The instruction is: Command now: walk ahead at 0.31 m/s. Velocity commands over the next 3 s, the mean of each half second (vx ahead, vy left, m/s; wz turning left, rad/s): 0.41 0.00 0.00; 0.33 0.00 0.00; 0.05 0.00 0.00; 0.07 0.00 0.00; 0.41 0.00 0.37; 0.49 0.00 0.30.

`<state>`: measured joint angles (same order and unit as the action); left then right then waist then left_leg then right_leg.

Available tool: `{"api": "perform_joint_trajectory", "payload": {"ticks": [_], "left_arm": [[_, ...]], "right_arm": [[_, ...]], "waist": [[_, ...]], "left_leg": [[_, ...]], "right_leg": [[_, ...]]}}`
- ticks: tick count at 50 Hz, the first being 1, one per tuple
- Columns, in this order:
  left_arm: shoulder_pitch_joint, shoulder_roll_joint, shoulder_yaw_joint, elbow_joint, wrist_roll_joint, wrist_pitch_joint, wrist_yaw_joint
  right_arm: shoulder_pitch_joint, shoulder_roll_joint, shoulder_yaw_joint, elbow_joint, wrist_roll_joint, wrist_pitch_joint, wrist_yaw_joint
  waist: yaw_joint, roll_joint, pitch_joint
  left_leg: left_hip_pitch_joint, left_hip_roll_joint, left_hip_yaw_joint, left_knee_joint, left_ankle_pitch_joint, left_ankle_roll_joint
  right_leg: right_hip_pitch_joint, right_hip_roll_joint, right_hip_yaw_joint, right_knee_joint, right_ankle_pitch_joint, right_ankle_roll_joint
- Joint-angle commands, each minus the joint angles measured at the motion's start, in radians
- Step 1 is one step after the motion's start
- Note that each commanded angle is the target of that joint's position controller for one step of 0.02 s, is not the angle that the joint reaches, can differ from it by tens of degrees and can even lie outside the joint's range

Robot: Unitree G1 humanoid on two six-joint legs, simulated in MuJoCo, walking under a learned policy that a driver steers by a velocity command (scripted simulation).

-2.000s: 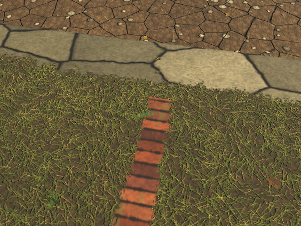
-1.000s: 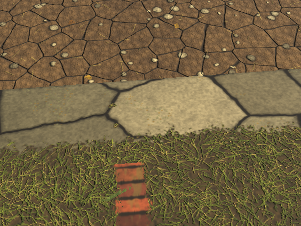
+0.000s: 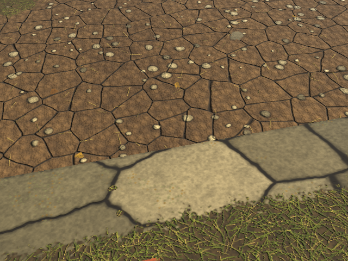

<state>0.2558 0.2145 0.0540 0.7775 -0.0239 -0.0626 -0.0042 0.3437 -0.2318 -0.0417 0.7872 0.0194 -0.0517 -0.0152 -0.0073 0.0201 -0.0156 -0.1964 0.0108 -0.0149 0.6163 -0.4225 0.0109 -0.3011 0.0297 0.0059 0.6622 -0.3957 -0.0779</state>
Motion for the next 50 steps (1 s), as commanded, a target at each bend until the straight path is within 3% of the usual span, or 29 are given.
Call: {"api": "perform_joint_trajectory", "payload": {"ticks": [1,2,3,4,6,7,9,14,17,20,22,23,24,25,26,27,28,29,30,32,34,36,39,43,45,47,48,49,50], "left_arm": [[0.066,0.092,0.033,-0.029,0.001,-0.040,-0.013],[0.173,0.177,0.061,-0.003,0.003,-0.042,-0.011],[0.275,0.267,0.085,0.012,0.007,-0.043,-0.020],[0.263,0.207,0.062,0.009,0.020,-0.048,-0.020],[0.190,0.147,0.040,-0.015,0.023,-0.047,-0.018],[0.160,0.129,0.030,-0.018,0.020,-0.040,-0.017],[0.155,0.098,0.016,-0.010,0.020,-0.025,-0.014],[0.185,0.163,0.023,0.012,0.015,-0.010,0.014],[0.211,0.197,0.029,0.031,0.004,-0.016,0.015],[0.197,0.204,0.034,0.045,-0.004,-0.014,0.013],[0.176,0.226,0.042,0.045,0.004,-0.005,0.014],[0.171,0.215,0.038,0.042,0.010,0.001,0.016],[0.167,0.185,0.023,0.020,0.028,0.003,0.019],[0.320,0.030,-0.021,0.008,0.019,-0.014,0.010],[0.274,0.125,-0.002,0.029,-0.003,-0.035,0.003],[0.151,0.191,0.017,-0.011,-0.027,-0.044,0.000],[0.079,0.188,0.014,-0.032,-0.019,-0.049,0.004],[0.048,0.176,0.016,-0.037,0.001,-0.048,0.008],[0.076,0.166,0.020,-0.031,0.008,-0.037,0.009],[0.115,0.133,0.015,-0.012,0.008,-0.012,0.012],[0.072,0.128,0.015,-0.024,0.017,0.002,0.018],[0.005,0.120,0.012,-0.045,0.032,0.000,0.021],[-0.078,0.084,-0.004,-0.057,0.035,-0.012,0.011],[-0.178,0.101,-0.003,-0.085,0.028,-0.014,-0.004],[-0.197,0.124,0.004,-0.099,0.032,-0.017,-0.011],[-0.122,0.145,0.015,-0.076,0.042,-0.023,-0.012],[-0.064,0.197,0.029,-0.058,0.051,-0.027,-0.004],[-0.013,0.258,0.039,-0.058,0.066,-0.024,0.004],[0.019,0.186,0.021,-0.049,0.059,-0.006,0.008]], "right_arm": [[-0.116,-0.137,-0.032,-0.086,0.008,-0.016,0.009],[-0.174,-0.084,-0.015,-0.126,0.008,-0.027,0.006],[-0.185,-0.093,-0.018,-0.157,0.012,-0.047,-0.001],[-0.182,-0.138,-0.032,-0.157,0.019,-0.058,-0.002],[-0.151,-0.119,-0.028,-0.135,0.017,-0.060,0.011],[-0.167,-0.111,-0.028,-0.135,0.008,-0.058,0.018],[-0.172,-0.089,-0.026,-0.134,0.000,-0.050,0.036],[-0.335,-0.033,0.003,-0.189,-0.005,-0.050,0.053],[-0.393,-0.067,-0.003,-0.212,0.006,-0.051,0.060],[-0.396,-0.108,-0.016,-0.225,0.007,-0.054,0.065],[-0.290,-0.149,-0.038,-0.202,0.001,-0.052,0.058],[-0.138,-0.182,-0.059,-0.159,0.001,-0.047,0.048],[0.050,-0.235,-0.074,-0.122,-0.008,-0.041,0.035],[0.113,-0.322,-0.087,-0.097,-0.024,-0.043,0.044],[0.112,-0.222,-0.063,-0.094,-0.014,-0.043,0.044],[0.028,-0.187,-0.050,-0.097,-0.009,-0.044,0.041],[-0.047,-0.172,-0.043,-0.106,-0.012,-0.044,0.041],[-0.096,-0.153,-0.038,-0.106,-0.024,-0.046,0.046],[-0.125,-0.131,-0.031,-0.106,-0.036,-0.053,0.048],[-0.137,-0.120,-0.031,-0.092,-0.026,-0.067,0.052],[-0.127,-0.140,-0.034,-0.070,-0.025,-0.075,0.050],[-0.103,-0.161,-0.038,-0.048,-0.030,-0.070,0.040],[-0.076,-0.172,-0.037,-0.025,-0.024,-0.051,0.026],[-0.019,-0.187,-0.035,0.018,-0.016,-0.026,0.018],[-0.026,-0.191,-0.036,0.030,-0.013,-0.014,0.015],[-0.053,-0.182,-0.033,0.035,-0.005,-0.002,0.010],[-0.017,-0.160,-0.026,0.038,-0.016,-0.004,0.008],[0.076,-0.108,-0.007,0.037,-0.040,-0.017,0.012],[0.145,-0.055,0.018,0.064,-0.032,-0.016,0.014]], "waist": [[0.085,0.109,0.076],[0.120,-0.067,0.058],[0.151,-0.302,0.022],[0.128,-0.231,0.036],[0.076,-0.086,0.042],[0.062,-0.057,0.057],[0.049,-0.094,0.056],[0.083,-0.093,0.095],[0.090,-0.121,0.113],[0.056,-0.119,0.116],[-0.015,-0.136,0.025],[-0.090,-0.124,-0.070],[-0.161,-0.046,-0.206],[-0.077,0.270,-0.375],[-0.111,0.222,-0.369],[-0.099,0.154,-0.179],[-0.068,0.050,-0.094],[-0.033,0.011,-0.039],[0.009,0.040,-0.035],[0.038,0.059,-0.026],[0.043,0.038,0.023],[0.035,0.018,0.043],[0.002,0.024,0.021],[-0.040,0.040,0.001],[-0.035,0.056,-0.009],[0.014,0.046,-0.045],[0.019,0.001,-0.097],[-0.015,-0.127,-0.222],[0.006,-0.254,-0.328]], "left_leg": [[-0.196,0.164,-0.232,-0.218,0.011,0.137],[-0.332,0.018,-0.048,0.049,0.140,0.052],[-0.534,-0.064,0.016,0.362,0.026,-0.001],[-0.672,-0.038,-0.074,0.542,-0.132,0.010],[-0.724,0.038,-0.079,0.611,0.002,0.050],[-0.717,0.068,-0.069,0.569,0.072,0.054],[-0.644,0.091,-0.030,0.487,0.161,0.039],[-0.514,0.055,0.044,0.122,0.376,-0.010],[-0.409,0.031,0.042,-0.002,0.450,-0.004],[-0.380,0.024,0.026,-0.065,0.417,0.043],[-0.211,-0.026,0.066,-0.077,0.368,0.085],[-0.007,-0.048,0.085,-0.081,0.367,0.114],[0.306,0.105,-0.086,-0.047,0.344,0.170],[0.622,0.365,-0.612,-0.186,0.045,0.331],[0.590,0.366,-0.794,-0.338,-0.120,0.314],[0.444,0.340,-0.639,-0.351,-0.095,0.265],[0.282,0.306,-0.508,-0.364,0.026,0.243],[0.148,0.265,-0.415,-0.386,0.145,0.234],[0.068,0.232,-0.348,-0.412,0.211,0.227],[-0.010,0.204,-0.270,-0.463,0.258,0.242],[-0.059,0.201,-0.206,-0.492,0.367,0.253],[-0.056,0.191,-0.129,-0.473,0.636,0.250],[-0.053,0.131,-0.007,-0.427,0.800,0.199],[0.048,0.161,-0.026,-0.367,0.745,0.185],[0.109,0.184,-0.059,-0.300,0.742,0.175],[0.132,0.161,-0.067,-0.187,0.715,0.139],[0.100,0.098,-0.041,-0.083,0.676,0.095],[-0.084,0.031,-0.015,0.096,0.394,0.042],[-0.232,-0.030,-0.008,0.291,-0.102,-0.016]], "right_leg": [[0.172,-0.020,0.022,-0.142,0.077,-0.037],[0.300,-0.134,0.263,-0.263,-0.007,-0.102],[0.464,-0.333,0.645,-0.412,0.048,-0.233],[0.501,-0.391,0.714,-0.418,0.144,-0.266],[0.485,-0.343,0.515,-0.399,0.224,-0.208],[0.452,-0.316,0.434,-0.419,0.290,-0.181],[0.383,-0.256,0.302,-0.462,0.384,-0.142],[0.249,-0.196,0.133,-0.515,0.452,-0.119],[0.220,-0.228,0.130,-0.536,0.399,-0.114],[0.304,-0.271,0.123,-0.485,0.512,-0.086],[0.339,-0.253,0.086,-0.324,0.839,-0.057],[0.291,-0.211,0.050,-0.140,0.944,-0.033],[0.079,-0.166,0.027,0.158,0.709,0.000],[-0.284,0.028,0.034,0.555,-0.034,0.063],[-0.399,0.007,0.156,0.684,-0.146,0.050],[-0.478,-0.048,0.123,0.706,-0.070,0.040],[-0.444,-0.100,0.093,0.659,0.026,0.034],[-0.400,-0.132,0.084,0.601,0.083,0.035],[-0.331,-0.162,0.096,0.564,0.121,0.033],[-0.279,-0.174,0.085,0.513,0.143,0.045],[-0.308,-0.178,0.073,0.438,0.189,0.067],[-0.329,-0.173,0.059,0.320,0.269,0.093],[-0.235,-0.131,0.017,0.086,0.447,0.095],[-0.189,-0.088,0.021,-0.067,0.511,0.086],[-0.182,-0.074,0.028,-0.117,0.429,0.062],[-0.068,-0.053,0.012,-0.233,0.470,0.029],[0.077,-0.094,0.047,-0.254,0.759,0.000],[0.370,-0.259,0.192,-0.150,1.109,-0.096],[0.506,-0.403,0.359,-0.161,1.136,-0.239]]}}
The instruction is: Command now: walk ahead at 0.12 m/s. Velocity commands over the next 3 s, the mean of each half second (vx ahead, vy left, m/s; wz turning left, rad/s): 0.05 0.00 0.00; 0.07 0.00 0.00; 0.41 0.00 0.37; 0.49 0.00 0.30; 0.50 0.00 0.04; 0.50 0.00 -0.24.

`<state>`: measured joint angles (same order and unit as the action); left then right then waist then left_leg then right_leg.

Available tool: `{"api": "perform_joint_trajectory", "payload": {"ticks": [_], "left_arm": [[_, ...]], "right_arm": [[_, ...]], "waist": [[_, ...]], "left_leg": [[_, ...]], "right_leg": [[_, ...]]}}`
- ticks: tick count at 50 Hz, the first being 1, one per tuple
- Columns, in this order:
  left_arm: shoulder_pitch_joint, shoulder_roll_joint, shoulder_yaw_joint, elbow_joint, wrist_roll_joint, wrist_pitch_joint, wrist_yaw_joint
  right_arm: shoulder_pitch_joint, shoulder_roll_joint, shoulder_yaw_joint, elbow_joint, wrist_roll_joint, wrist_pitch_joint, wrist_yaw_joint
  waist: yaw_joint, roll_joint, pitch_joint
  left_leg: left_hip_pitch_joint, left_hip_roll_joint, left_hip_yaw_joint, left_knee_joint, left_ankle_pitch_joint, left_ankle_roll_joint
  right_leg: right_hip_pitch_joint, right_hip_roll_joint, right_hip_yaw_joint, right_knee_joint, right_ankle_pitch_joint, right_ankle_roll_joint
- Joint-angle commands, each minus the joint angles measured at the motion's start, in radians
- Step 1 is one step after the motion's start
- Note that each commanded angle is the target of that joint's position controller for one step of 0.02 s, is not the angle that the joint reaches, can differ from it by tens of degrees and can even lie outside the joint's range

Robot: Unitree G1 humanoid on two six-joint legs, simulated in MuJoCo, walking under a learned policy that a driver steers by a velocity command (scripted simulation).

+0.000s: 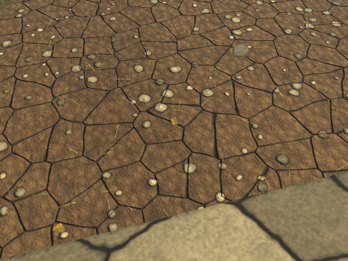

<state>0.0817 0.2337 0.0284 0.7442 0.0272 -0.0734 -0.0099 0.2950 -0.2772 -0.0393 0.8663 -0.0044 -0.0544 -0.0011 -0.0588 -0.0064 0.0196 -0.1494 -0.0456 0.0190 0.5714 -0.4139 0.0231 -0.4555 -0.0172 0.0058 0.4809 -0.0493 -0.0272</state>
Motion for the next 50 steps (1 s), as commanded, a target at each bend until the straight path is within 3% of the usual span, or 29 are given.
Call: {"api": "perform_joint_trajectory", "payload": {"ticks": [1,2,3,5,7,9,11,12,13,14,16,19,29,40,41,42,43,45,46,47,49,50], "left_arm": [[0.214,0.101,0.028,-0.002,-0.012,0.018,0.008],[0.170,0.099,0.024,0.001,-0.020,0.024,0.004],[0.107,0.101,0.021,-0.007,-0.017,0.028,0.004],[-0.012,0.124,0.028,-0.019,-0.005,0.037,0.008],[-0.040,0.119,0.030,-0.011,0.004,0.045,0.014],[-0.040,0.107,0.028,0.007,-0.009,0.049,0.019],[0.000,0.078,0.018,0.039,-0.019,0.051,0.021],[0.019,0.072,0.015,0.054,-0.015,0.051,0.020],[0.042,0.081,0.022,0.056,-0.015,0.052,0.021],[0.024,0.083,0.022,0.061,-0.011,0.052,0.027],[0.038,0.077,0.024,0.081,-0.015,0.052,0.035],[0.064,0.076,0.027,0.118,-0.015,0.053,0.036],[0.075,0.080,0.033,0.213,-0.028,0.071,0.043],[0.071,0.085,0.034,0.290,-0.030,0.089,0.056],[0.087,0.073,0.032,0.305,-0.030,0.090,0.056],[0.087,0.072,0.033,0.312,-0.034,0.092,0.055],[0.075,0.075,0.035,0.311,-0.038,0.090,0.054],[-0.004,0.069,0.034,0.273,-0.043,0.065,0.045],[-0.030,0.059,0.030,0.257,-0.049,0.046,0.037],[-0.038,0.057,0.031,0.250,-0.055,0.029,0.028],[-0.020,0.061,0.033,0.249,-0.065,0.001,0.011],[0.013,0.061,0.037,0.262,-0.065,-0.009,0.006]], "right_arm": [[0.138,-0.074,-0.001,-0.016,0.009,0.002,0.002],[0.075,-0.103,-0.012,-0.033,0.018,0.022,-0.003],[0.030,-0.099,-0.016,-0.036,0.017,0.044,-0.012],[0.017,-0.080,-0.018,-0.036,0.008,0.079,-0.029],[0.056,-0.048,-0.011,-0.003,0.002,0.086,-0.038],[0.083,-0.037,-0.011,0.024,-0.003,0.082,-0.035],[0.061,-0.042,-0.012,0.024,-0.024,0.082,-0.029],[0.032,-0.071,-0.014,0.005,-0.030,0.081,-0.032],[0.000,-0.130,-0.028,0.007,-0.015,0.080,-0.037],[-0.023,-0.101,-0.024,0.012,-0.010,0.071,-0.036],[-0.056,-0.061,-0.012,0.022,-0.015,0.048,-0.035],[-0.027,-0.055,-0.010,0.046,-0.005,0.024,-0.030],[0.010,-0.045,-0.005,0.104,0.003,0.032,-0.031],[0.015,-0.023,0.002,0.153,0.001,0.039,-0.028],[0.038,-0.018,0.002,0.168,0.002,0.040,-0.029],[0.046,-0.036,-0.004,0.174,0.009,0.044,-0.031],[0.045,-0.067,-0.015,0.170,0.015,0.046,-0.034],[0.069,-0.132,-0.036,0.161,0.026,0.034,-0.038],[0.073,-0.144,-0.044,0.161,0.029,0.021,-0.040],[0.071,-0.127,-0.042,0.160,0.024,0.007,-0.039],[0.054,-0.102,-0.040,0.153,0.029,-0.010,-0.032],[0.029,-0.096,-0.039,0.146,0.038,-0.009,-0.026]], "waist": [[0.086,-0.186,-0.354],[0.082,-0.124,-0.273],[0.068,-0.080,-0.205],[0.023,-0.119,-0.123],[0.008,-0.147,-0.116],[-0.005,-0.132,-0.131],[0.001,-0.102,-0.103],[0.020,-0.067,-0.056],[0.067,0.035,-0.002],[0.060,0.077,0.022],[0.076,0.111,0.022],[0.067,0.076,-0.004],[0.052,0.010,-0.034],[0.058,0.017,-0.008],[0.056,0.026,-0.028],[0.053,0.051,-0.007],[0.046,0.090,0.034],[0.012,0.177,0.141],[0.007,0.192,0.185],[0.011,0.188,0.206],[0.032,0.161,0.194],[0.060,0.137,0.173]], "left_leg": [[-0.325,0.042,-0.091,0.428,-0.297,-0.052],[-0.363,0.069,-0.101,0.469,-0.276,-0.062],[-0.366,0.091,-0.096,0.454,-0.236,-0.071],[-0.258,0.114,-0.082,0.313,-0.137,-0.085],[-0.126,0.090,-0.042,0.196,-0.026,-0.081],[-0.026,0.074,-0.011,0.053,0.149,-0.062],[0.030,0.079,-0.014,-0.057,0.231,-0.030],[-0.002,0.130,-0.072,-0.118,0.196,-0.003],[-0.138,0.141,-0.088,-0.141,0.013,0.026],[-0.249,0.129,-0.095,-0.186,-0.108,0.029],[-0.282,0.127,-0.096,-0.220,-0.059,0.001],[-0.211,0.118,-0.083,-0.187,0.084,-0.011],[-0.111,0.096,-0.052,-0.146,0.327,-0.001],[-0.092,0.085,-0.039,-0.173,0.344,-0.001],[-0.082,0.080,-0.036,-0.191,0.229,0.005],[-0.094,0.086,-0.056,-0.214,0.055,0.028],[-0.110,0.117,-0.112,-0.255,-0.150,0.066],[-0.103,0.283,-0.340,-0.384,-0.408,0.164],[-0.102,0.355,-0.428,-0.421,-0.401,0.205],[-0.064,0.386,-0.455,-0.423,-0.326,0.222],[0.006,0.372,-0.391,-0.380,-0.168,0.198],[-0.036,0.327,-0.329,-0.347,-0.106,0.170]], "right_leg": [[0.608,-0.350,0.408,-0.032,0.592,-0.301],[0.517,-0.319,0.387,-0.077,0.378,-0.265],[0.413,-0.291,0.352,-0.119,0.218,-0.233],[0.201,-0.230,0.277,-0.201,-0.029,-0.180],[0.101,-0.176,0.194,-0.223,-0.094,-0.164],[0.075,-0.150,0.149,-0.211,-0.204,-0.146],[0.036,-0.112,0.126,-0.202,-0.406,-0.076],[0.024,-0.086,0.113,-0.177,-0.470,-0.032],[0.078,-0.029,0.058,-0.154,-0.429,0.003],[0.177,-0.010,0.031,-0.101,-0.337,0.020],[0.255,-0.014,0.027,-0.046,-0.212,0.007],[0.265,-0.013,0.022,-0.023,-0.085,-0.008],[0.307,-0.019,0.017,0.006,0.099,0.002],[0.321,-0.021,0.017,-0.009,0.080,0.012],[0.327,-0.003,-0.004,-0.002,-0.025,0.013],[0.296,0.029,-0.040,0.034,-0.197,0.013],[0.226,0.059,-0.075,0.088,-0.356,0.014],[0.034,0.051,-0.086,0.240,-0.399,0.002],[-0.032,0.009,-0.049,0.302,-0.378,-0.015],[-0.097,-0.022,-0.022,0.344,-0.405,-0.028],[-0.112,-0.052,-0.011,0.269,-0.441,-0.053],[0.007,-0.035,-0.037,0.148,-0.393,-0.057]]}}
Over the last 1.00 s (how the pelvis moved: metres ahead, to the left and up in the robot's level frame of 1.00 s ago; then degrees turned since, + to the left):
0.45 0.03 0.00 1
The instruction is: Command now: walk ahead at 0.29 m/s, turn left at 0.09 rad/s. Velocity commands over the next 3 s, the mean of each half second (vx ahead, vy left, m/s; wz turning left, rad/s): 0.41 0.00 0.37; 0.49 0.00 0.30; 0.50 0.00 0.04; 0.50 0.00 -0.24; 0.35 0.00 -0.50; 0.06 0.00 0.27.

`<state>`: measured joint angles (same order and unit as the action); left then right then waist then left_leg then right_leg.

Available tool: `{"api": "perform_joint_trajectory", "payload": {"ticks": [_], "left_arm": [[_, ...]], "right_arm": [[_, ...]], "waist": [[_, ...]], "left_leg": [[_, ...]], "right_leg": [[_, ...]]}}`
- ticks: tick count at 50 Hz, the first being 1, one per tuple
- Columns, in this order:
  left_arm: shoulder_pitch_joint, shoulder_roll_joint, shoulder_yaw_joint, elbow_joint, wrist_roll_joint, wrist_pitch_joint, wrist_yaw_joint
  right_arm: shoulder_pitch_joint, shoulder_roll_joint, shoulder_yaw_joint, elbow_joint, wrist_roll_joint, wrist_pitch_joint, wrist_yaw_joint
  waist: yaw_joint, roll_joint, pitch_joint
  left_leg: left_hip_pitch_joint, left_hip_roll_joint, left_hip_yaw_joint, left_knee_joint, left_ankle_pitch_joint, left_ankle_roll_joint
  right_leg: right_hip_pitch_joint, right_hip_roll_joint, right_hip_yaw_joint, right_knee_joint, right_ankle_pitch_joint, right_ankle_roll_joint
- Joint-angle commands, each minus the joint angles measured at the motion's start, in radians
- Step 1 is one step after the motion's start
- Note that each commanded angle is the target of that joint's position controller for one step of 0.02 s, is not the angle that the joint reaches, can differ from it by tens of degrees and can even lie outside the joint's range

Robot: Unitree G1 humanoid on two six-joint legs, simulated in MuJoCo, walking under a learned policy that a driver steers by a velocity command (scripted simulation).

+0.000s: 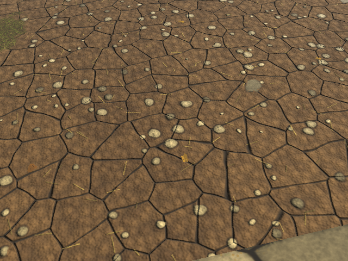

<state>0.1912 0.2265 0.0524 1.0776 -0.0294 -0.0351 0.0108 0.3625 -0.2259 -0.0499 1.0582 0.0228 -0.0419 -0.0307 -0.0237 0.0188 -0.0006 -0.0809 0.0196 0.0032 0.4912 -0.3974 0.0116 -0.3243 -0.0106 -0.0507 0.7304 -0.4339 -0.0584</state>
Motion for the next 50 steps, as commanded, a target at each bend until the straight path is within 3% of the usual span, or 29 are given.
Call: {"api": "perform_joint_trajectory", "payload": {"ticks": [1,2,3,4,5,6,8,10,13,16,19,22,25,26,27,28,29,30,31,32,33,35,37,39,42,45,50], "left_arm": [[-0.002,0.069,0.021,-0.030,-0.007,-0.054,-0.017],[0.113,0.089,0.038,0.017,0.001,-0.052,-0.015],[0.260,0.147,0.059,0.047,0.009,-0.052,-0.008],[0.392,0.271,0.084,0.063,0.011,-0.056,-0.009],[0.353,0.180,0.051,0.058,0.032,-0.071,-0.012],[0.248,0.123,0.030,0.024,0.028,-0.081,-0.011],[0.128,0.080,0.011,-0.015,0.021,-0.088,-0.017],[0.145,0.048,-0.001,-0.009,0.036,-0.084,-0.015],[0.194,0.089,0.001,0.000,0.050,-0.080,0.000],[0.175,0.114,0.003,-0.019,0.056,-0.073,0.015],[0.216,0.129,0.007,-0.022,0.044,-0.069,0.024],[0.254,0.140,0.013,-0.017,0.032,-0.059,0.024],[0.225,0.189,0.029,-0.039,0.024,-0.045,0.030],[0.206,0.205,0.035,-0.053,0.025,-0.036,0.035],[0.184,0.219,0.039,-0.067,0.025,-0.028,0.035],[0.168,0.218,0.037,-0.086,0.026,-0.031,0.035],[0.250,0.073,0.000,-0.128,0.056,-0.051,0.014],[0.231,0.068,-0.012,-0.170,0.015,-0.104,-0.006],[0.093,0.152,0.014,-0.200,-0.030,-0.133,-0.015],[0.068,0.158,0.015,-0.212,-0.035,-0.140,-0.010],[0.076,0.155,0.022,-0.191,-0.015,-0.132,0.002],[0.130,0.152,0.035,-0.176,0.007,-0.096,0.007],[0.105,0.127,0.036,-0.189,0.019,-0.071,0.012],[0.023,0.117,0.032,-0.224,0.035,-0.061,0.017],[-0.066,0.130,0.038,-0.249,0.028,-0.070,0.009],[-0.163,0.102,0.027,-0.272,0.030,-0.088,-0.009],[-0.293,0.096,0.010,-0.326,0.025,-0.097,-0.051]], "right_arm": [[-0.077,-0.149,-0.027,-0.055,0.017,-0.017,0.009],[-0.094,-0.154,-0.027,-0.068,0.014,-0.014,0.012],[-0.141,-0.122,-0.017,-0.092,0.010,-0.019,0.015],[-0.123,-0.036,0.002,-0.133,0.009,-0.034,0.010],[-0.135,-0.081,-0.013,-0.133,0.027,-0.044,0.007],[-0.125,-0.096,-0.020,-0.132,0.048,-0.050,0.013],[-0.113,-0.092,-0.029,-0.114,0.037,-0.050,0.016],[-0.104,-0.082,-0.039,-0.104,0.026,-0.036,0.028],[-0.163,-0.039,-0.034,-0.136,0.020,-0.013,0.044],[-0.273,-0.027,-0.023,-0.201,0.015,-0.010,0.051],[-0.380,-0.018,-0.010,-0.259,0.006,-0.010,0.069],[-0.460,-0.016,-0.004,-0.309,0.009,-0.014,0.093],[-0.423,-0.064,-0.026,-0.334,0.010,-0.012,0.110],[-0.337,-0.098,-0.043,-0.322,0.013,-0.009,0.111],[-0.202,-0.153,-0.070,-0.294,0.014,-0.006,0.108],[-0.039,-0.218,-0.106,-0.255,0.013,0.001,0.091],[0.002,-0.299,-0.120,-0.245,0.012,0.005,0.069],[0.011,-0.279,-0.102,-0.269,-0.004,-0.008,0.067],[-0.006,-0.195,-0.079,-0.251,-0.016,-0.021,0.067],[-0.087,-0.159,-0.069,-0.259,-0.010,-0.036,0.069],[-0.171,-0.127,-0.057,-0.275,-0.010,-0.047,0.075],[-0.222,-0.093,-0.042,-0.279,-0.021,-0.057,0.074],[-0.191,-0.112,-0.043,-0.259,-0.014,-0.067,0.068],[-0.143,-0.149,-0.050,-0.240,-0.014,-0.070,0.052],[-0.080,-0.158,-0.050,-0.217,-0.012,-0.067,0.033],[-0.036,-0.153,-0.044,-0.193,-0.002,-0.064,0.022],[0.051,-0.149,-0.040,-0.148,-0.003,-0.054,0.015]], "waist": [[0.075,0.097,0.154],[0.116,0.080,0.098],[0.181,-0.050,0.041],[0.195,-0.347,-0.059],[0.168,-0.234,-0.039],[0.115,-0.162,0.057],[0.066,-0.110,0.116],[0.054,-0.124,0.096],[0.056,-0.078,0.099],[0.062,-0.066,0.137],[0.087,-0.064,0.156],[0.092,-0.055,0.170],[0.022,-0.119,0.090],[-0.032,-0.146,0.034],[-0.104,-0.151,-0.044],[-0.187,-0.109,-0.121],[-0.090,0.159,-0.218],[-0.073,0.161,-0.382],[-0.108,0.084,-0.250],[-0.059,0.025,-0.141],[-0.009,-0.053,-0.082],[0.050,-0.034,-0.059],[0.060,-0.016,-0.026],[0.039,-0.003,0.007],[0.003,0.008,0.020],[-0.038,0.030,0.045],[-0.084,0.024,0.081]], "left_leg": [[-0.196,0.202,-0.242,-0.217,-0.051,0.154],[-0.285,0.145,-0.195,-0.136,0.071,0.132],[-0.402,0.057,-0.095,0.125,0.183,0.078],[-0.599,-0.075,0.017,0.479,-0.043,0.012],[-0.660,-0.059,-0.140,0.698,-0.162,0.025],[-0.721,-0.005,-0.179,0.766,-0.079,0.059],[-0.702,0.054,-0.170,0.706,0.105,0.086],[-0.632,0.076,-0.135,0.640,0.198,0.086],[-0.678,0.081,-0.106,0.599,0.262,0.054],[-0.703,0.081,-0.078,0.432,0.355,0.033],[-0.663,0.075,0.004,0.294,0.429,0.040],[-0.635,0.054,0.060,0.183,0.414,0.072],[-0.480,-0.028,0.135,0.163,0.302,0.126],[-0.378,-0.065,0.152,0.174,0.253,0.149],[-0.197,-0.096,0.146,0.142,0.253,0.180],[0.083,-0.083,0.054,0.082,0.256,0.223],[0.437,0.178,-0.423,0.056,0.127,0.367],[0.529,0.336,-0.888,-0.179,-0.051,0.480],[0.439,0.298,-0.743,-0.243,0.030,0.392],[0.272,0.265,-0.575,-0.242,0.166,0.348],[0.110,0.220,-0.447,-0.245,0.305,0.311],[-0.066,0.164,-0.313,-0.275,0.402,0.280],[-0.145,0.146,-0.255,-0.313,0.443,0.276],[-0.158,0.135,-0.212,-0.340,0.487,0.275],[-0.091,0.110,-0.170,-0.331,0.479,0.235],[-0.097,0.084,-0.129,-0.321,0.371,0.193],[0.050,0.149,-0.175,-0.189,0.343,0.195]], "right_leg": [[0.083,0.006,-0.032,-0.221,0.130,-0.014],[0.277,0.044,-0.041,-0.238,0.213,0.004],[0.444,-0.079,0.140,-0.324,0.150,-0.027],[0.601,-0.339,0.573,-0.500,0.028,-0.161],[0.525,-0.411,0.727,-0.552,-0.065,-0.211],[0.457,-0.397,0.611,-0.556,-0.095,-0.178],[0.371,-0.312,0.368,-0.582,0.060,-0.095],[0.345,-0.236,0.171,-0.569,0.292,-0.038],[0.337,-0.241,0.076,-0.584,0.458,-0.062],[0.299,-0.237,-0.006,-0.620,0.500,-0.066],[0.299,-0.240,-0.090,-0.635,0.540,-0.060],[0.367,-0.256,-0.152,-0.591,0.652,-0.053],[0.443,-0.277,-0.195,-0.421,1.131,-0.039],[0.451,-0.281,-0.201,-0.291,1.276,-0.033],[0.404,-0.273,-0.198,-0.109,1.301,-0.022],[0.221,-0.233,-0.196,0.156,1.113,0.013],[-0.213,-0.064,-0.161,0.561,0.136,0.066],[-0.371,0.059,0.090,0.760,-0.158,0.055],[-0.460,-0.008,0.155,0.749,-0.061,0.020],[-0.436,-0.061,0.146,0.658,0.045,0.003],[-0.362,-0.105,0.135,0.580,0.097,0.011],[-0.222,-0.156,0.145,0.473,0.145,0.025],[-0.203,-0.166,0.126,0.365,0.171,0.047],[-0.260,-0.163,0.111,0.247,0.272,0.074],[-0.341,-0.151,0.121,0.062,0.504,0.077],[-0.293,-0.110,0.093,-0.140,0.703,0.059],[-0.379,-0.087,0.096,-0.262,0.676,0.026]]}}
Over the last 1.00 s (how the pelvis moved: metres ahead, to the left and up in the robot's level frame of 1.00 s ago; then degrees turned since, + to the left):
0.12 0.01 0.00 0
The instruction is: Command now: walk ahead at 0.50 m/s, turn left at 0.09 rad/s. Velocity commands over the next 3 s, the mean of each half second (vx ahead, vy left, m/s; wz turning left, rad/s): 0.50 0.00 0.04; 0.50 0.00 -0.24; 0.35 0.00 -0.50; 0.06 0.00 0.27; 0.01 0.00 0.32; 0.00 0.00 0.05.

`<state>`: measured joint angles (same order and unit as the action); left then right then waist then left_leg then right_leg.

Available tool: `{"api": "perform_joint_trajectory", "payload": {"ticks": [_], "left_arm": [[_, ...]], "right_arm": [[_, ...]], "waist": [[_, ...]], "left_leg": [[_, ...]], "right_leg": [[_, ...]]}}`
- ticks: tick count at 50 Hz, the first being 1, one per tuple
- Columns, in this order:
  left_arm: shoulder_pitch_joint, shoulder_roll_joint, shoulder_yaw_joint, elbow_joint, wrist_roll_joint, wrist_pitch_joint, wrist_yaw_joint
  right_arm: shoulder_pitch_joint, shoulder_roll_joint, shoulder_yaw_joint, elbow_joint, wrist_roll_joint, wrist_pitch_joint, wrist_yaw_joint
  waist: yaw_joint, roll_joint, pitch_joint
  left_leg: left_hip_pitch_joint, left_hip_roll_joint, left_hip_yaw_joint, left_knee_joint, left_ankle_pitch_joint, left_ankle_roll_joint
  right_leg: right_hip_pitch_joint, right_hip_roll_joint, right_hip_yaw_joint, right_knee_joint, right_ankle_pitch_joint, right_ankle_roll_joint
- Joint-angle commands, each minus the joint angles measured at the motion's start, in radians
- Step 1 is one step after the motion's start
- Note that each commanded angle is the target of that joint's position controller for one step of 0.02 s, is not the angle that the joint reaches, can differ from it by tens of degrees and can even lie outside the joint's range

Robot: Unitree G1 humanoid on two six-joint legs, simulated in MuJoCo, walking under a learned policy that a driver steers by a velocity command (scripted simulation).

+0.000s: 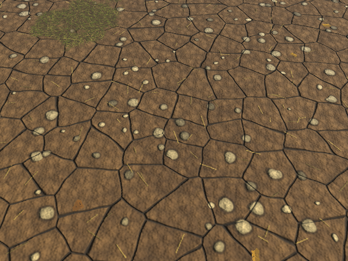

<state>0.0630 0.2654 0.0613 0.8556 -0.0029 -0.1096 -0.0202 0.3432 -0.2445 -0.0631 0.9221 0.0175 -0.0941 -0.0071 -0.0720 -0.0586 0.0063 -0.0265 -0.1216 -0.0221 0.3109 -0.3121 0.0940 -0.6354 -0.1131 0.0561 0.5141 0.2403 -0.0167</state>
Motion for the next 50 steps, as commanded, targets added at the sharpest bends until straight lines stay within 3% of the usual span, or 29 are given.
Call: {"api": "perform_joint_trajectory", "payload": {"ticks": [1,3,5,6,7,8,9,10,11,12,13,14,15,17,19,23,28,31,32,33,34,35,36,37,38,39,42,46,50], "left_arm": [[-0.190,0.055,-0.003,-0.119,-0.002,-0.026,-0.029],[-0.200,0.060,-0.008,-0.133,-0.006,-0.031,-0.044],[-0.138,0.082,-0.003,-0.121,-0.011,-0.030,-0.046],[-0.048,0.112,0.011,-0.096,-0.012,-0.031,-0.041],[0.121,0.153,0.029,-0.048,-0.009,-0.033,-0.034],[0.318,0.212,0.041,-0.011,0.011,-0.030,-0.024],[0.372,0.253,0.049,0.015,0.002,-0.017,-0.025],[0.449,0.188,0.041,0.042,-0.025,-0.002,-0.023],[0.348,0.146,0.028,0.020,-0.024,0.002,-0.011],[0.225,0.122,0.016,-0.014,-0.007,0.003,-0.009],[0.170,0.113,0.010,-0.027,0.009,-0.001,-0.011],[0.153,0.092,0.004,-0.023,0.019,-0.008,-0.013],[0.151,0.075,-0.001,-0.014,0.016,-0.012,-0.018],[0.163,0.095,0.005,0.006,0.004,-0.012,-0.012],[0.191,0.121,0.013,0.021,0.005,-0.005,0.002],[0.249,0.133,0.015,0.045,-0.011,0.005,0.017],[0.342,0.143,0.020,0.093,-0.019,0.026,0.023],[0.331,0.165,0.028,0.096,-0.017,0.043,0.030],[0.312,0.168,0.027,0.092,-0.017,0.048,0.030],[0.294,0.149,0.018,0.078,-0.010,0.049,0.030],[0.295,0.113,0.000,0.047,0.012,0.046,0.030],[0.449,-0.008,-0.031,0.059,-0.009,0.025,0.019],[0.372,0.124,0.000,0.071,-0.033,0.014,0.017],[0.279,0.158,0.014,0.038,-0.048,0.010,0.018],[0.237,0.140,0.014,0.031,-0.043,0.013,0.025],[0.227,0.126,0.020,0.031,-0.030,0.023,0.030],[0.277,0.060,0.020,0.036,-0.032,0.062,0.030],[0.197,0.059,0.028,-0.011,-0.022,0.076,0.030],[0.083,0.037,0.018,-0.053,-0.016,0.064,0.005]], "right_arm": [[0.093,-0.136,-0.028,-0.005,0.001,0.005,-0.012],[0.117,-0.148,-0.030,0.002,-0.004,0.017,-0.022],[0.104,-0.173,-0.036,-0.005,-0.006,0.027,-0.021],[0.087,-0.182,-0.037,-0.009,-0.006,0.030,-0.015],[0.057,-0.173,-0.028,-0.018,-0.006,0.030,-0.005],[0.057,-0.128,-0.009,-0.041,-0.022,0.020,0.001],[0.262,-0.002,0.027,-0.001,-0.013,-0.003,0.017],[0.183,-0.098,0.014,-0.019,0.028,-0.021,0.013],[0.014,-0.162,-0.002,-0.069,0.044,-0.030,0.005],[-0.063,-0.170,-0.005,-0.090,0.030,-0.030,-0.003],[-0.072,-0.156,-0.011,-0.090,0.007,-0.024,-0.008],[-0.042,-0.133,-0.013,-0.087,-0.007,-0.015,-0.006],[-0.014,-0.111,-0.014,-0.081,-0.007,-0.005,-0.004],[-0.025,-0.071,-0.008,-0.091,-0.009,0.007,-0.006],[-0.095,-0.063,-0.006,-0.121,-0.017,0.011,-0.007],[-0.267,-0.038,0.007,-0.170,-0.013,0.003,0.007],[-0.415,-0.058,0.009,-0.228,-0.002,-0.004,0.031],[-0.384,-0.098,-0.005,-0.234,-0.004,-0.013,0.043],[-0.292,-0.124,-0.020,-0.211,-0.007,-0.015,0.040],[-0.117,-0.175,-0.045,-0.161,-0.012,-0.018,0.033],[0.074,-0.255,-0.064,-0.131,-0.026,-0.015,0.020],[0.086,-0.278,-0.065,-0.111,-0.024,-0.010,0.027],[0.065,-0.177,-0.042,-0.122,-0.013,-0.007,0.024],[-0.017,-0.145,-0.030,-0.131,-0.010,-0.009,0.018],[-0.091,-0.124,-0.023,-0.137,-0.015,-0.013,0.019],[-0.137,-0.098,-0.017,-0.137,-0.021,-0.018,0.022],[-0.172,-0.084,-0.017,-0.116,-0.031,-0.033,0.026],[-0.140,-0.121,-0.030,-0.082,-0.037,-0.033,0.005],[-0.115,-0.146,-0.034,-0.067,-0.031,-0.022,-0.010]], "waist": [[-0.042,0.102,0.077],[-0.035,0.107,0.072],[0.005,0.123,0.041],[0.057,0.119,-0.019],[0.146,0.107,-0.125],[0.207,0.030,-0.283],[0.135,-0.239,-0.428],[0.205,-0.143,-0.438],[0.209,-0.070,-0.249],[0.168,0.040,-0.129],[0.128,0.050,-0.073],[0.086,0.029,-0.065],[0.062,0.002,-0.055],[0.048,-0.015,-0.023],[0.058,-0.006,-0.012],[0.108,-0.001,0.012],[0.144,0.005,0.054],[0.097,-0.013,0.018],[0.040,-0.022,-0.036],[-0.039,-0.006,-0.146],[-0.095,0.118,-0.305],[-0.011,0.371,-0.433],[-0.053,0.232,-0.343],[-0.037,0.190,-0.184],[0.000,0.115,-0.106],[0.029,0.113,-0.053],[0.086,0.144,-0.018],[0.083,0.116,0.020],[0.048,0.102,0.044]], "left_leg": [[0.034,0.309,-0.165,0.028,0.282,0.114],[0.084,0.335,-0.189,0.089,0.361,0.107],[0.091,0.339,-0.191,0.160,0.566,0.089],[0.083,0.315,-0.173,0.263,0.725,0.074],[0.000,0.264,-0.132,0.435,0.789,0.050],[-0.231,0.197,-0.092,0.739,0.518,0.021],[-0.613,0.024,-0.073,1.103,-0.325,-0.057],[-0.763,0.053,-0.152,1.155,-0.294,-0.055],[-0.830,0.125,-0.107,1.127,-0.198,-0.050],[-0.786,0.176,-0.066,1.052,-0.084,-0.052],[-0.731,0.202,-0.062,1.004,-0.038,-0.062],[-0.654,0.233,-0.080,0.954,0.000,-0.064],[-0.615,0.245,-0.076,0.899,0.020,-0.064],[-0.610,0.252,-0.042,0.781,0.061,-0.084],[-0.633,0.255,-0.022,0.655,0.154,-0.101],[-0.562,0.210,0.019,0.345,0.406,-0.089],[-0.625,0.186,0.010,0.218,0.380,-0.056],[-0.527,0.152,0.026,0.182,0.256,-0.018],[-0.379,0.123,0.049,0.158,0.253,0.002],[-0.112,0.145,0.028,0.178,0.305,0.036],[0.211,0.354,-0.206,0.206,0.334,0.099],[0.481,0.558,-0.642,0.094,0.160,0.245],[0.402,0.520,-0.622,0.037,0.025,0.199],[0.245,0.490,-0.461,0.001,0.044,0.148],[0.095,0.451,-0.357,-0.042,0.108,0.123],[-0.012,0.418,-0.274,-0.083,0.156,0.109],[-0.152,0.381,-0.118,-0.171,0.232,0.103],[-0.129,0.376,0.017,-0.198,0.328,0.100],[-0.092,0.350,0.140,-0.200,0.368,0.068]], "right_leg": [[-0.091,0.023,-0.012,-0.060,-0.029,-0.023],[-0.088,0.034,-0.013,-0.077,-0.113,-0.036],[0.032,0.067,-0.042,-0.079,-0.237,-0.059],[0.174,0.097,-0.070,-0.081,-0.265,-0.084],[0.429,0.095,-0.077,-0.066,-0.199,-0.124],[0.773,-0.076,0.101,0.029,-0.113,-0.190],[1.147,-0.320,0.518,0.034,-0.081,-0.370],[1.167,-0.315,0.660,-0.112,-0.378,-0.362],[1.024,-0.263,0.526,-0.167,-0.407,-0.296],[0.815,-0.220,0.409,-0.212,-0.296,-0.259],[0.672,-0.199,0.353,-0.236,-0.182,-0.262],[0.587,-0.165,0.296,-0.257,-0.110,-0.250],[0.544,-0.130,0.234,-0.283,-0.080,-0.235],[0.484,-0.098,0.136,-0.319,0.019,-0.228],[0.476,-0.087,0.086,-0.340,0.075,-0.224],[0.472,-0.031,-0.001,-0.367,0.006,-0.172],[0.658,-0.109,0.037,-0.324,-0.057,-0.170],[0.728,-0.134,0.053,-0.216,0.137,-0.148],[0.706,-0.110,0.043,-0.115,0.272,-0.133],[0.598,-0.055,0.017,0.073,0.262,-0.107],[0.366,0.035,-0.029,0.398,-0.105,-0.072],[0.015,0.178,0.012,0.695,-0.826,-0.033],[-0.081,0.121,0.100,0.783,-0.826,-0.038],[-0.122,0.077,0.072,0.773,-0.724,-0.042],[-0.080,0.030,0.051,0.731,-0.635,-0.034],[-0.042,0.004,0.049,0.686,-0.581,-0.028],[0.046,-0.032,0.050,0.639,-0.511,-0.015],[-0.065,-0.033,0.070,0.517,-0.337,0.007],[-0.045,-0.016,0.001,0.294,-0.165,0.005]]}}
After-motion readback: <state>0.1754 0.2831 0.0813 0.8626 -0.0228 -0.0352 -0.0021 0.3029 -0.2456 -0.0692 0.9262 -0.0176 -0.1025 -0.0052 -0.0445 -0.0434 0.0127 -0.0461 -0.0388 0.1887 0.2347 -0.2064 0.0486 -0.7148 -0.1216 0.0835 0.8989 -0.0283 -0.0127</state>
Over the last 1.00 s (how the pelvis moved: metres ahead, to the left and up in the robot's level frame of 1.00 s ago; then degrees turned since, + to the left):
0.47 0.11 0.00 22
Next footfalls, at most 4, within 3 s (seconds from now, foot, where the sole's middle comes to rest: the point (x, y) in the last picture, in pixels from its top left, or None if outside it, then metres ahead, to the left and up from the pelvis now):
0.14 right None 0.28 -0.14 -0.81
0.66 left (146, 238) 0.59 0.07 -0.81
1.22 right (209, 182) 0.84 -0.21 -0.81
1.70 left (171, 151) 1.02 -0.06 -0.81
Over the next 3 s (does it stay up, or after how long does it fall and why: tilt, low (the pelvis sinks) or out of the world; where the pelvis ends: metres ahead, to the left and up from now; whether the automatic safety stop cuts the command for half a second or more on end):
stays up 0.88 -0.13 -0.03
